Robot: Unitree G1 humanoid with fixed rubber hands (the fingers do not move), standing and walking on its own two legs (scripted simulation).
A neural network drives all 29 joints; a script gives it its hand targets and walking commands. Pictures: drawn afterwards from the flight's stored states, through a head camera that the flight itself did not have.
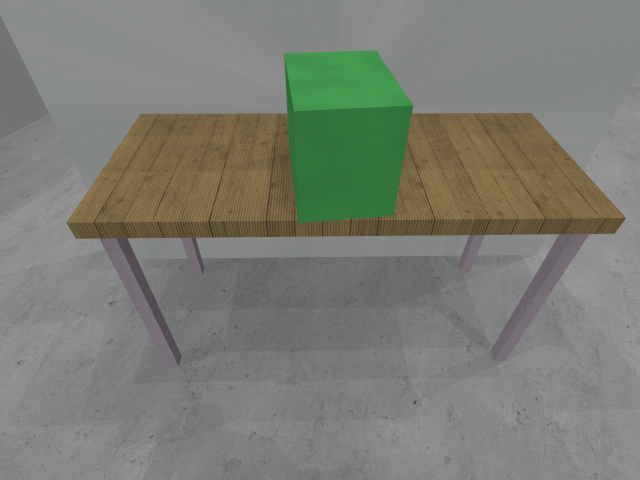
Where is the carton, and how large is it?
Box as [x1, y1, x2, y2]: [284, 50, 412, 222]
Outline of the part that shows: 375,50 284,53 289,151 298,222 393,215 412,104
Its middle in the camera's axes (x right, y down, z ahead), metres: +0.04 -0.25 +0.88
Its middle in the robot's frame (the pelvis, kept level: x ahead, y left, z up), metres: +0.85 -0.04 +0.04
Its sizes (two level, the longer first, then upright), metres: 0.294 0.214 0.257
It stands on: a table, 0.68 m high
